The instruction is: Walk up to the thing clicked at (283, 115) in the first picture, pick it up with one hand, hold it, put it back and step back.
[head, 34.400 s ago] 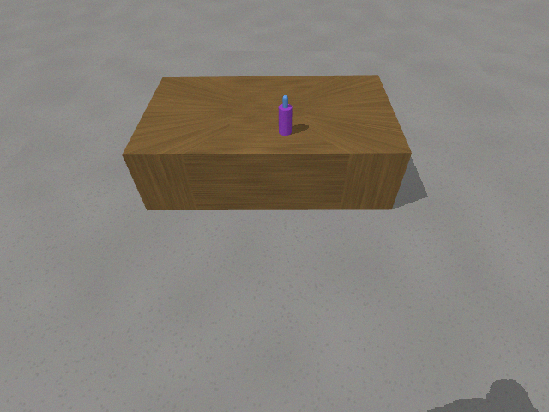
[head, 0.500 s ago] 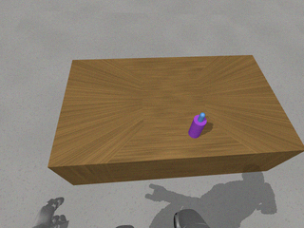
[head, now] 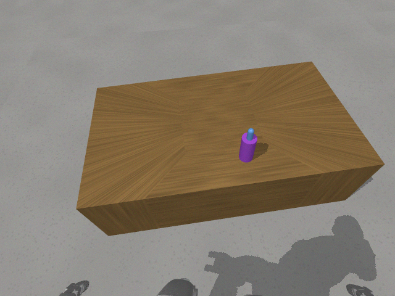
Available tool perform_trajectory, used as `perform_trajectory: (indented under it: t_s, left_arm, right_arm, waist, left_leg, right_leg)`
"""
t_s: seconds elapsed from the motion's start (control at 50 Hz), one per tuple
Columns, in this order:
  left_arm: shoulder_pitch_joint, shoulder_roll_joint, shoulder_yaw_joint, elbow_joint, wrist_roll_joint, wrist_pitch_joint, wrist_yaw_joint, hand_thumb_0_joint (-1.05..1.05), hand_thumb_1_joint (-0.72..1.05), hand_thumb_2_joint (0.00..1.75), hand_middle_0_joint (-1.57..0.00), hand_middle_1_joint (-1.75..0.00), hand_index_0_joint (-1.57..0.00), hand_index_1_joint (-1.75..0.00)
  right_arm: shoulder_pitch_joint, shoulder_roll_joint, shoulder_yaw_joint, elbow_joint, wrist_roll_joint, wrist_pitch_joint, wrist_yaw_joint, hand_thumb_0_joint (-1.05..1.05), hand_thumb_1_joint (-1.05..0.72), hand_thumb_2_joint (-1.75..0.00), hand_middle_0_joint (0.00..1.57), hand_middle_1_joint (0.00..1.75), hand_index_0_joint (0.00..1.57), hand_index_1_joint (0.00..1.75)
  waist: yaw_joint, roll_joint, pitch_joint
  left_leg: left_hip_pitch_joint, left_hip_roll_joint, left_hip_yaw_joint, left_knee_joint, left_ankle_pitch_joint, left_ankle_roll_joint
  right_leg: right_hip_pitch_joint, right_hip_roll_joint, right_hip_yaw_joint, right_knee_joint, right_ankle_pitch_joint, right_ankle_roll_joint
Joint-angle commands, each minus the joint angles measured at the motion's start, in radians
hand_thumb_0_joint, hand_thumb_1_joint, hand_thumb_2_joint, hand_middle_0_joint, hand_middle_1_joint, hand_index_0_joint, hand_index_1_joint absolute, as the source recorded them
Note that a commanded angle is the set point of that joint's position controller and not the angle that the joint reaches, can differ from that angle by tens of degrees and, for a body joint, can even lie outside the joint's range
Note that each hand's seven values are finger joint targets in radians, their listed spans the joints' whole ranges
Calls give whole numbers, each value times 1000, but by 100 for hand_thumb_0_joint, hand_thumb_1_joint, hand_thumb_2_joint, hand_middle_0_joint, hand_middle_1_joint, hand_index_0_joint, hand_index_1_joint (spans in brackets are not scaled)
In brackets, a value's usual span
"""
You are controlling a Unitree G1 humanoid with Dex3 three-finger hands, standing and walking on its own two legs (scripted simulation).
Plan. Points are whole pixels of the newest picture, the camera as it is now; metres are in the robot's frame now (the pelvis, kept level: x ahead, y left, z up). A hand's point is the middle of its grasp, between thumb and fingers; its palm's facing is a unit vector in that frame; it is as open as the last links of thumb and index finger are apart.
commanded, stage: step back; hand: right
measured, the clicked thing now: (248, 144) +0.69 -0.16 -0.31
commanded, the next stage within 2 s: none
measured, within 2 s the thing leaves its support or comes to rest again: neither
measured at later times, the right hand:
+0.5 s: hand out of the picture -0.03 -0.26 -0.12, palm faces -0.05 +0.89 -0.46, open 7.4 cm
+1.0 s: hand out of the picture -0.24 -0.30 -0.16, palm faces -0.16 +0.90 -0.40, open 7.4 cm
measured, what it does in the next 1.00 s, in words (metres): walks backwards: left foot, then right foot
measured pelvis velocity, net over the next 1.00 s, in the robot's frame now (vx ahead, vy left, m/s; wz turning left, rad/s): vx -0.33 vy -0.04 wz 0.10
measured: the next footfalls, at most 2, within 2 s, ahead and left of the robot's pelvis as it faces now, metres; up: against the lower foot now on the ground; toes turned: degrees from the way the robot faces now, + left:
left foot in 0.18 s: -0.04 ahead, +0.12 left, +0.00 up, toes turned +1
right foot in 0.60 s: -0.20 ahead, -0.15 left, +0.00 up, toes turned +0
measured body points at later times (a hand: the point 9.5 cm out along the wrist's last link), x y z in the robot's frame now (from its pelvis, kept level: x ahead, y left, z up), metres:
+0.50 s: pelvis -0.16 +0.00 +0.00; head -0.09 +0.03 +0.44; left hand -0.07 +0.33 -0.14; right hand -0.03 -0.31 -0.09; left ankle -0.08 +0.12 -0.73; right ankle -0.20 -0.16 -0.67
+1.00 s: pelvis -0.33 -0.04 -0.01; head -0.28 -0.03 +0.43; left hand -0.22 +0.29 -0.12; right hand -0.24 -0.35 -0.14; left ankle -0.33 +0.07 -0.73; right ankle -0.24 -0.15 -0.73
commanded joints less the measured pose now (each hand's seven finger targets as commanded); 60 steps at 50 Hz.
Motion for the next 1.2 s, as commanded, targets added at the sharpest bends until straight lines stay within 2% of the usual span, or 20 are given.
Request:
perform_trajectory:
  t_s: [0.0, 0.08, 0.14, 0.16, 0.18, 0.2, 0.28, 0.42, 0.56, 0.58, 0.6, 0.62, 0.7, 0.82, 0.92, 0.94, 0.96, 0.98, 1.06, 1.18]
  left_arm:
    - [-51, 236, 69, -135, 14, -28, 31, 0, 90, 90, -20, -30, -20, -30]
    - [-13, 256, 70, -142, 11, -18, 32, 0, 90, 90, -20, -30, -20, -30]
    - [-34, 244, 56, -158, -3, 1, 21, 0, 90, 90, -20, -30, -20, -30]
    - [-14, 206, 45, -164, -4, 5, 17, 0, 90, 90, -20, -30, -20, -30]
    - [-87, 223, 60, -181, -9, 2, 29, 0, 90, 90, -20, -30, -20, -30]
    - [-126, 244, 75, -165, 7, 5, 36, 0, 90, 90, -20, -30, -20, -30]
    - [34, 236, 79, -95, -11, 7, 32, 0, 90, 90, -20, -30, -20, -30]
    - [22, 213, 69, -106, 2, 3, 17, 0, 90, 90, -20, -30, -20, -30]
    - [243, 207, 70, 7, 5, -2, -4, 0, 90, 90, -20, -30, -20, -30]
    - [229, 243, 83, 3, 20, -7, -3, 0, 90, 90, -20, -30, -20, -30]
    - [193, 331, 108, -28, 31, -11, -5, 0, 90, 90, -20, -30, -20, -30]
    - [94, 430, 121, -74, 32, -5, -1, 0, 90, 90, -20, -30, -20, -30]
    - [-93, 271, 80, -124, 26, -22, 20, 0, 90, 90, -20, -30, -20, -30]
    - [31, 264, 76, -127, 24, -13, 38, 0, 90, 90, -20, -30, -20, -30]
    - [-6, 261, 55, -139, 1, 10, 26, 0, 90, 90, -20, -30, -20, -30]
    - [10, 224, 38, -142, 1, 12, 22, 0, 90, 90, -20, -30, -20, -30]
    - [-41, 209, 37, -164, -12, 8, 22, 0, 90, 90, -20, -30, -20, -30]
    - [-103, 250, 65, -162, 1, 12, 30, 0, 90, 90, -20, -30, -20, -30]
    - [34, 234, 67, -74, -16, 23, 23, 0, 90, 90, -20, -30, -20, -30]
    - [61, 213, 47, -26, 1, -33, 3, 0, 90, 90, -20, -30, -20, -30]
  right_arm:
    - [91, -190, -43, -59, 0, -30, -15, 0, -90, -90, 20, 30, 20, 30]
    - [95, -174, -44, -70, -16, -40, -12, 0, -90, -90, 20, 30, 20, 30]
    - [160, -180, -62, -41, -33, -54, -6, 0, -90, -90, 20, 30, 20, 30]
    - [144, -250, -81, -51, -54, -57, -4, 0, -90, -90, 20, 30, 20, 30]
    - [81, -371, -102, -79, -47, -52, 7, 0, -90, -90, 20, 30, 20, 30]
    - [68, -363, -105, -85, -50, -58, 4, 0, -90, -90, 20, 30, 20, 30]
    - [-27, -246, -72, -99, -40, -64, -16, 0, -90, -90, 20, 30, 20, 30]
    - [66, -238, -82, -106, -35, -54, -17, 0, -90, -90, 20, 30, 20, 30]
    - [-41, -285, -85, -139, -35, -21, -3, 0, -90, -90, 20, 30, 20, 30]
    - [-24, -245, -72, -139, -29, -19, -2, 0, -90, -90, 20, 30, 20, 30]
    - [-23, -174, -54, -156, -21, -21, -4, 0, -90, -90, 20, 30, 20, 30]
    - [-76, -190, -68, -160, -24, -20, -27, 0, -90, -90, 20, 30, 20, 30]
    - [64, -193, -55, -85, -10, -32, -21, 0, -90, -90, 20, 30, 20, 30]
    - [40, -172, -41, -95, -28, -42, -22, 0, -90, -90, 20, 30, 20, 30]
    - [184, -176, -57, -24, -30, -47, -15, 0, -90, -90, 20, 30, 20, 30]
    - [177, -229, -71, -26, -44, -48, -17, 0, -90, -90, 20, 30, 20, 30]
    - [104, -348, -86, -51, -35, -41, -6, 0, -90, -90, 20, 30, 20, 30]
    - [75, -387, -99, -73, -44, -47, -7, 0, -90, -90, 20, 30, 20, 30]
    - [-35, -267, -62, -90, -45, -53, -25, 0, -90, -90, 20, 30, 20, 30]
    - [27, -252, -75, -66, -58, -42, 1, 0, -90, -90, 20, 30, 20, 30]
  waist:
    - [7, -170, -185]
    - [21, -227, -226]
    - [-20, -132, -234]
    - [-13, 39, -225]
    - [-53, 247, -199]
    - [-68, 176, -169]
    - [37, 89, -156]
    - [-48, 143, -211]
    - [45, 198, -277]
    - [38, 95, -244]
    - [42, -152, -169]
    - [77, -327, -106]
    - [-44, -163, -101]
    - [49, -210, -155]
    - [-8, -152, -239]
    - [-3, -41, -231]
    - [-7, 209, -205]
    - [-52, 213, -174]
    - [44, 74, -172]
    - [-30, 198, -218]
  left_leg:
    - [-5, 7, 11, -34, -19, -25]
    - [49, 68, 68, -370, 6, -15]
    - [248, 85, 74, -666, 322, 16]
    - [316, 272, -182, -721, 376, 84]
    - [180, 483, -417, -785, 523, 241]
    - [107, 517, -479, -788, 543, 298]
    - [225, 358, -150, -659, 722, 209]
    - [396, 353, -123, -643, 630, 237]
    - [157, 333, -92, -625, 321, 144]
    - [37, 260, -62, -548, 214, 85]
    - [-179, 68, 6, -346, 16, 14]
    - [-109, 14, 21, -97, -112, -19]
    - [-43, -26, -32, 88, 68, -16]
    - [-68, 39, 51, -177, -30, -26]
    - [213, 63, 131, -659, 282, 16]
    - [282, 200, -67, -692, 335, 69]
    - [202, 439, -354, -751, 437, 223]
    - [66, 541, -490, -794, 485, 335]
    - [84, 376, -141, -661, 637, 234]
    - [251, 328, -136, -703, 12, 189]
  right_leg:
    - [125, -227, 180, -148, 431, -200]
    - [216, -247, 195, -76, 469, -182]
    - [60, -178, 140, 20, 270, -98]
    - [-121, -81, 85, 143, 42, -38]
    - [-171, 71, 12, 363, -336, 8]
    - [-148, 77, 145, 544, -369, 10]
    - [-241, 95, 180, 718, -218, 13]
    - [-203, 57, 99, 426, -239, 70]
    - [154, -3, -52, -121, -70, -16]
    - [179, -51, 50, -175, -101, -36]
    - [147, -250, 369, -262, -193, -107]
    - [-146, -432, 527, -375, -240, -248]
    - [-103, -232, 143, -194, 207, -143]
    - [178, -301, 163, -113, 440, -192]
    - [103, -237, 110, 30, 298, -101]
    - [-55, -177, 79, 105, 114, -52]
    - [-157, 8, -88, 268, -218, 4]
    - [-120, 2, 35, 515, -372, 17]
    - [-132, 57, 120, 706, -243, 7]
    - [-27, 3, -16, 28, -289, 19]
